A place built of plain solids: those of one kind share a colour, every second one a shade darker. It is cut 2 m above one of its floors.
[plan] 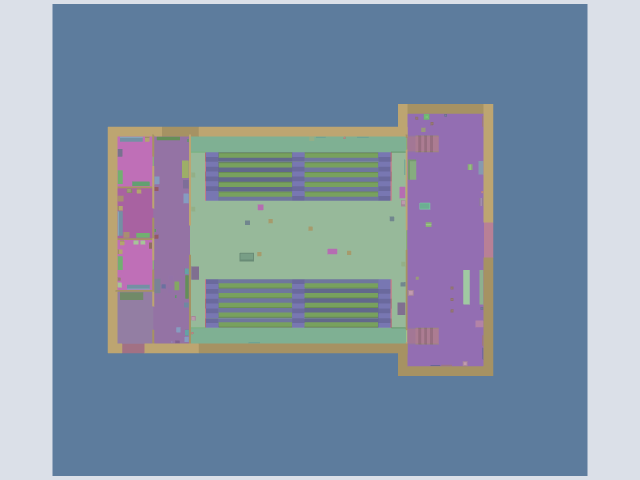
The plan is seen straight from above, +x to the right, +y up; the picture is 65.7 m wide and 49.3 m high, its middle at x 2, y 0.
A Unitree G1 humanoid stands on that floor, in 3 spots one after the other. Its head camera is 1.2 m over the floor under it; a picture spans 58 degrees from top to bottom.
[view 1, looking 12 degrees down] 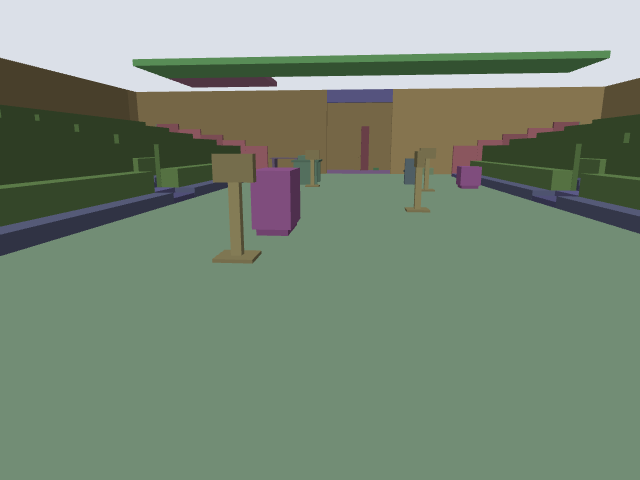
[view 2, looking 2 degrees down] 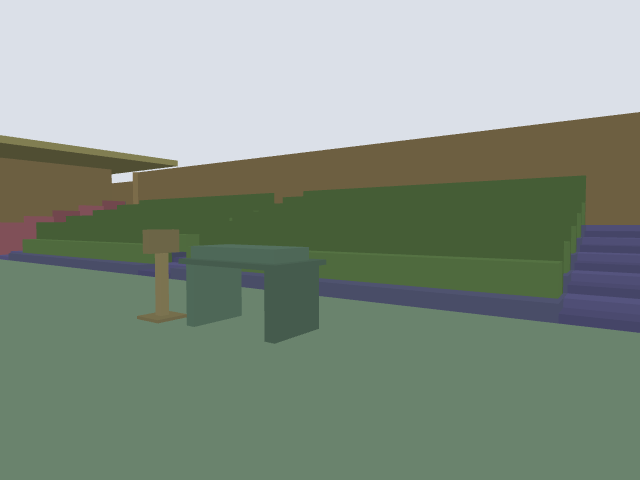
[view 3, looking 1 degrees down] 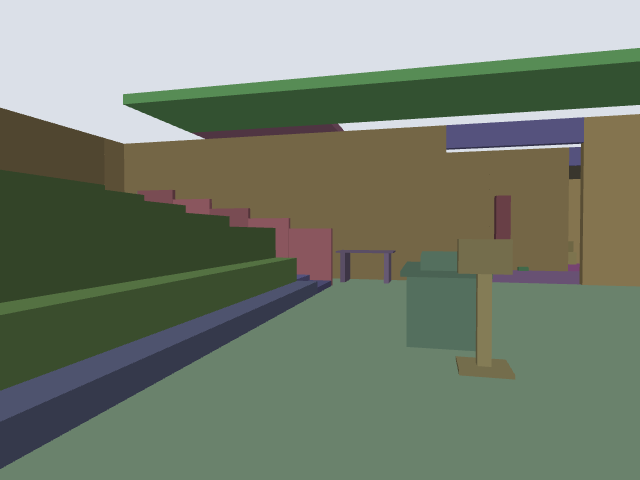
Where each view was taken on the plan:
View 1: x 9.57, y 0.00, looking -175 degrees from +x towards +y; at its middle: floor_hall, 5.77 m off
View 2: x -9.07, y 1.93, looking -55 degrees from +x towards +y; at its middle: seats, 8.31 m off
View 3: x -0.23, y -1.93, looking -166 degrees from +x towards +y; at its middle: wall_side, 9.77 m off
